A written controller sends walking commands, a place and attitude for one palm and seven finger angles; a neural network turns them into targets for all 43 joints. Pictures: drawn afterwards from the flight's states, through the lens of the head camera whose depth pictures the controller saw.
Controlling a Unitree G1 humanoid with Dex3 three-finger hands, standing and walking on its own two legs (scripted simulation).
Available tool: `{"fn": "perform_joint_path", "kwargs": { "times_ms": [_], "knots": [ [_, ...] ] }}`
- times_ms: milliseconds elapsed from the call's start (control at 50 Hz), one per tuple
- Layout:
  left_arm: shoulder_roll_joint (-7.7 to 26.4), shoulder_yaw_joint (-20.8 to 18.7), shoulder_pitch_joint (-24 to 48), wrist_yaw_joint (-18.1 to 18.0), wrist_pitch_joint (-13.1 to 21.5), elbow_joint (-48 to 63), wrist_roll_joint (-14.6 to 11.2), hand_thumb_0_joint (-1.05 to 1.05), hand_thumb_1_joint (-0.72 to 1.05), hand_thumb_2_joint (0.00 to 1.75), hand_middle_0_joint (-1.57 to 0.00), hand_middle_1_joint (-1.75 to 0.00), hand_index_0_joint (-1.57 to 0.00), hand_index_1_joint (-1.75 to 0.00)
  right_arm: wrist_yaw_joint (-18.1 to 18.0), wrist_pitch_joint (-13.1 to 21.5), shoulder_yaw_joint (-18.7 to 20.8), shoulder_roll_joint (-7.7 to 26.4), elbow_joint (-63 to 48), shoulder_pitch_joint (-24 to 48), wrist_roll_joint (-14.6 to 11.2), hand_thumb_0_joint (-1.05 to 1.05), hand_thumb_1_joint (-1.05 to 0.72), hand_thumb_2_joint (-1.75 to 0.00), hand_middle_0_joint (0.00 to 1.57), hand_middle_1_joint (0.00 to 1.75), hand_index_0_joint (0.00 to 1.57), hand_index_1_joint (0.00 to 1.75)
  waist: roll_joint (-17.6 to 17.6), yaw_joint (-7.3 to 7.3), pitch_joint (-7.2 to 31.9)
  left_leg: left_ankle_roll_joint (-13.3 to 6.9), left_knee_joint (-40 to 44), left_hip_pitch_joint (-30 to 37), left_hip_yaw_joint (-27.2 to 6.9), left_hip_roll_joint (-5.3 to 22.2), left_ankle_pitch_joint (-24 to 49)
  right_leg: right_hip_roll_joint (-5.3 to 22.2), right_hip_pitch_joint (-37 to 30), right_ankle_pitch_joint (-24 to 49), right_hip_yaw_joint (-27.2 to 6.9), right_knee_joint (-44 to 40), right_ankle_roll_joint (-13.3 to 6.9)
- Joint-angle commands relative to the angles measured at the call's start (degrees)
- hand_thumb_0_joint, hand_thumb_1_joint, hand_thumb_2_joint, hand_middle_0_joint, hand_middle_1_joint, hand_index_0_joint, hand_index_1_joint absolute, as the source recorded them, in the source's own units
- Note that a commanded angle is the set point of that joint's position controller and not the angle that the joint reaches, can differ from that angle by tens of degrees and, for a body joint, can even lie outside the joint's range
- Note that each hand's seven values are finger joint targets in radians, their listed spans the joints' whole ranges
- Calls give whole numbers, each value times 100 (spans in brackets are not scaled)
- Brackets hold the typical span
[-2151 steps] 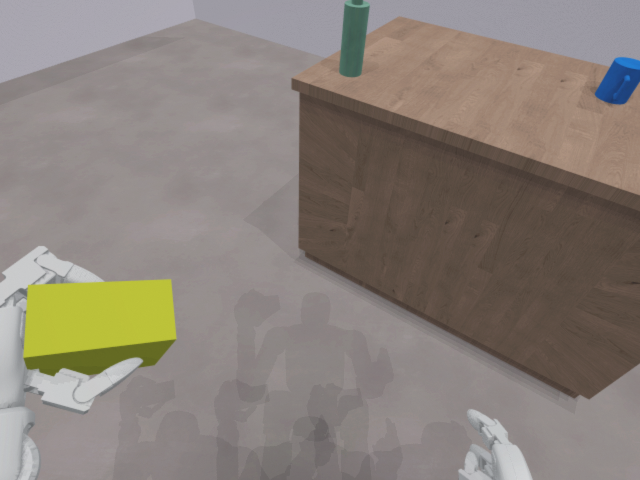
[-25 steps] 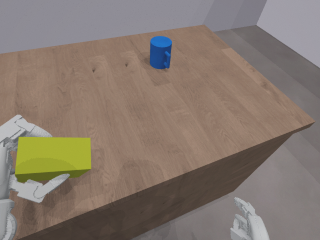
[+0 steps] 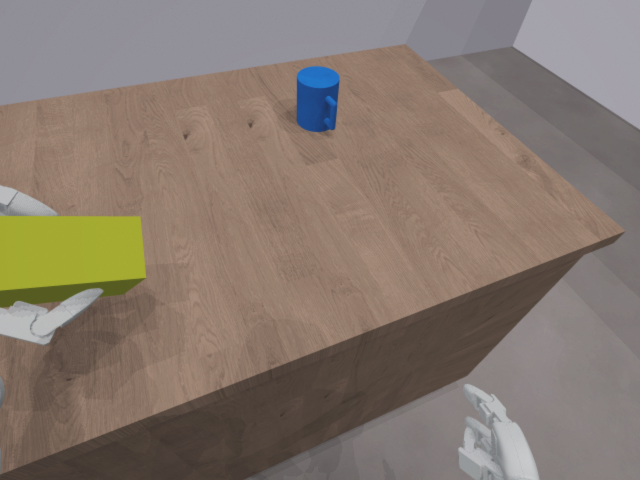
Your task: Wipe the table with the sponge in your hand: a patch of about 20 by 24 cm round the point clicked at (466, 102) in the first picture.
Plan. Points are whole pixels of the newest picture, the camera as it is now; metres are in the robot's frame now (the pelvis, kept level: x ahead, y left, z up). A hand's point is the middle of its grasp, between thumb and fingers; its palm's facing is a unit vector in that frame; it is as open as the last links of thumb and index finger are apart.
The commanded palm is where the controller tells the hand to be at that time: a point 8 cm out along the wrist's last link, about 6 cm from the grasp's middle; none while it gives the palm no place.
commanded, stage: come to a stop and stand still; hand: left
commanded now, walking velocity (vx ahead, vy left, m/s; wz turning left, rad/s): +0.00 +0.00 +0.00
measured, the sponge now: (88, 261) +0.26 +0.26 +0.17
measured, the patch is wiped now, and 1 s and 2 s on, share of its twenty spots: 0.00 0.00 0.00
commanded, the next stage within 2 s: look again from close up in 0.64 s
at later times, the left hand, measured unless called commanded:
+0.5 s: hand (68, 283) +0.24 +0.27 +0.16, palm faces +0.37 -0.85 -0.36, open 9.9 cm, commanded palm +0.18 +0.31 +0.18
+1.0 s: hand (47, 307) +0.22 +0.28 +0.15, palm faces +0.42 -0.82 -0.39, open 9.9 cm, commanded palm +0.16 +0.31 +0.18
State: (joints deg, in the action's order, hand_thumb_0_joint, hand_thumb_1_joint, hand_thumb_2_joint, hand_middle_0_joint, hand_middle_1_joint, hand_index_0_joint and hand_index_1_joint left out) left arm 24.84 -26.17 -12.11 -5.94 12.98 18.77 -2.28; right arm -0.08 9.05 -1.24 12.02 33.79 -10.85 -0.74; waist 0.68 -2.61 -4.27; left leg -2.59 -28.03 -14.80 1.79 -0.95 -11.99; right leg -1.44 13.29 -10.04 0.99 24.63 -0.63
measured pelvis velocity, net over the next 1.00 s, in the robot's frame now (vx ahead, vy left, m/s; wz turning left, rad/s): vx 0.01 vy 0.02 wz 0.03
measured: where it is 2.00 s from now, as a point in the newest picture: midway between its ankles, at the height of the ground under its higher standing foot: outside the picture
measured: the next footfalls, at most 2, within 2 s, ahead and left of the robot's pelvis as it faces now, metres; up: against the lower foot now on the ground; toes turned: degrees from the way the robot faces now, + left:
none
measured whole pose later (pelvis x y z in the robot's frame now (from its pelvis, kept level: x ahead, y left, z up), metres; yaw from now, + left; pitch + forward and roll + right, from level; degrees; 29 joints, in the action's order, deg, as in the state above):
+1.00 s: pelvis +0.01 +0.02 +0.00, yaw +2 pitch -2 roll -2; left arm 20.5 -20.1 -23.9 -6.4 11.2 25.5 -0.5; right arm -1.9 6.4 -2.0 10.4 32.9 -11.9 -0.7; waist 0.7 -2.0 -4.7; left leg -4.3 -26.1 -12.5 1.0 -3.0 -11.8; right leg 0.5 10.1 -10.0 1.8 22.0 1.3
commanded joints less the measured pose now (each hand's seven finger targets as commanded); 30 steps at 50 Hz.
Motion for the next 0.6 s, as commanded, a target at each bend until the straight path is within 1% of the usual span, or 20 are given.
{"fn": "perform_joint_path", "kwargs": {
  "times_ms": [0, 40, 60, 80, 140, 160, 180, 200, 260, 280, 340, 360, 380, 400, 440, 460, 480, 500, 560, 580],
  "knots": [
    [345, 319, -1067, 93, 371, 1726, -25, 0, 10, 130, -120, -160, -120, -160, 56, 333, 311, 692, -1034, 487, -74, 0, -90, -90, 20, 30, 20, 30, -221, -33, 892, 80, 950, -335, -571, 578, -674, 396, -681, -361, -409, -236, -43],
    [647, -26, -1031, 38, 369, 1665, 4, 0, 10, 130, -120, -160, -120, -160, -14, 305, 307, 707, -1055, 490, -47, 0, -90, -90, 20, 30, 20, 30, 502, -12, 721, 123, 909, -368, -557, 484, -878, 406, -462, -753, -483, -529, -30],
    [1020, -448, -1027, -43, 341, 1681, -1, 0, 10, 130, -120, -160, -120, -160, -57, 266, 300, 735, -1021, 637, -60, 0, -90, -90, 20, 30, 20, 30, 452, -15, 785, 134, 911, -152, -478, 479, -912, 353, -286, -925, -462, -560, -10],
    [807, -347, -968, -25, 362, 1573, -13, 0, 10, 130, -120, -160, -120, -160, -119, 232, 287, 676, -1067, 543, -37, 0, -90, -90, 20, 30, 20, 30, 548, 41, 740, 98, 945, -256, -581, 499, -959, 406, -307, -962, -366, -554, -16],
    [946, -491, -447, -41, 468, 1869, -33, 0, 10, 130, -120, -160, -120, -160, -234, 251, 274, 658, -1082, 545, -20, 0, -90, -90, 20, 30, 20, 30, -201, 79, 677, 58, 1034, -214, -680, 536, -853, 388, -369, -602, -438, -390, -48],
    [1173, -642, -215, -71, 481, 2038, 2, 0, 10, 130, -120, -160, -120, -160, -245, 264, 247, 682, -1046, 635, -5, 0, -90, -90, 20, 30, 20, 30, -571, 77, 739, 57, 1090, -178, -677, 555, -911, 331, -404, -500, -411, -280, -44],
    [819, -344, -137, -34, 507, 1976, -4, 0, 10, 130, -120, -160, -120, -160, -260, 281, 239, 633, -1047, 543, -5, 0, -90, -90, 20, 30, 20, 30, -743, 100, 739, 30, 1143, -243, -748, 605, -948, 357, -525, -373, -295, -193, -51],
    [880, -318, -19, -39, 533, 2129, 24, 0, 10, 130, -120, -160, -120, -160, -260, 325, 244, 638, -1045, 496, -9, 0, -90, -90, 20, 30, 20, 30, -877, 86, 830, 33, 1111, -178, -744, 605, -740, 343, -669, -142, -270, -124, -56],
    [597, -12, -144, -37, 512, 2237, 32, 0, 10, 130, -120, -160, -120, -160, -189, 469, 225, 633, -988, 552, -10, 0, -90, -90, 20, 30, 20, 30, -794, 78, 1083, 92, 830, 267, -561, 516, -48, 381, -685, 349, -309, -194, -72],
    [397, 173, -261, -24, 503, 2187, 44, 0, 10, 130, -120, -160, -120, -160, -184, 462, 251, 650, -940, 423, -1, 0, -90, -90, 20, 30, 20, 30, -724, 95, 1065, 116, 814, 269, -625, 524, 138, 384, -706, 442, -234, -209, -67],
    [388, 187, -624, -55, 440, 2184, 80, 0, 10, 130, -120, -160, -120, -160, -128, 443, 323, 692, -893, 346, 1, 0, -90, -90, 20, 30, 20, 30, -423, 78, 1221, 194, 617, 477, -615, 547, 1060, 414, -785, 919, -232, -162, -61],
    [395, 125, -778, -70, 388, 2062, 87, 0, 10, 130, -120, -160, -120, -160, -98, 432, 309, 697, -857, 432, -14, 0, -90, -90, 20, 30, 20, 30, -475, 93, 1234, 267, 633, 550, -570, 507, 1205, 356, -711, 920, -246, -138, -57],
    [240, 248, -886, -46, 361, 1892, 74, 0, 10, 130, -120, -160, -120, -160, -105, 357, 306, 670, -866, 341, -3, 0, -90, -90, 20, 30, 20, 30, -351, 95, 1153, 289, 643, 482, -624, 550, 1330, 382, -699, 923, -155, -157, -42],
    [413, 91, -888, -60, 349, 1989, 74, 0, 10, 130, -120, -160, -120, -160, -112, 310, 342, 686, -898, 352, -9, 0, -90, -90, 20, 30, 20, 30, -350, 99, 1149, 321, 601, 470, -624, 574, 1508, 402, -751, 1014, -191, -152, -50],
    [490, -28, -903, -67, 332, 1917, 43, 0, 10, 130, -120, -160, -120, -160, -139, 228, 337, 673, -941, 384, -13, 0, -90, -90, 20, 30, 20, 30, -253, 103, 1088, 346, 610, 395, -625, 596, 1543, 448, -761, 1038, -204, -176, -49],
    [677, -250, -859, -94, 310, 1954, 52, 0, 10, 130, -120, -160, -120, -160, -147, 206, 326, 696, -922, 499, -20, 0, -90, -90, 20, 30, 20, 30, -355, 108, 1121, 377, 669, 428, -588, 552, 1411, 381, -709, 947, -231, -151, -49],
    [439, -65, -971, -55, 317, 1809, 23, 0, 10, 130, -120, -160, -120, -160, -163, 136, 303, 624, -957, 406, -12, 0, -90, -90, 20, 30, 20, 30, -308, 114, 1016, 351, 666, 330, -627, 595, 1455, 427, -745, 977, -120, -196, -46],
    [583, -156, -896, -55, 323, 2014, 6, 0, 10, 130, -120, -160, -120, -160, -172, 112, 322, 642, -1010, 401, -24, 0, -90, -90, 20, 30, 20, 30, -376, 123, 1063, 392, 644, 366, -649, 592, 1701, 425, -840, 1115, -129, -157, -62],
    [721, -243, -766, -78, 326, 2337, 4, 0, 10, 130, -120, -160, -120, -160, -195, 109, 298, 636, -1058, 537, -37, 0, -90, -90, 20, 30, 20, 30, -607, 120, 1192, 434, 615, 560, -607, 578, 1898, 415, -816, 1135, -141, -95, -66],
    [531, -49, -793, -54, 344, 2359, -14, 0, 10, 130, -120, -160, -120, -160, -197, 83, 297, 629, -1054, 441, -18, 0, -90, -90, 20, 30, 20, 30, -723, 120, 1206, 438, 629, 586, -642, 617, 1991, 428, -809, 1020, -39, -89, -63]
  ]
}}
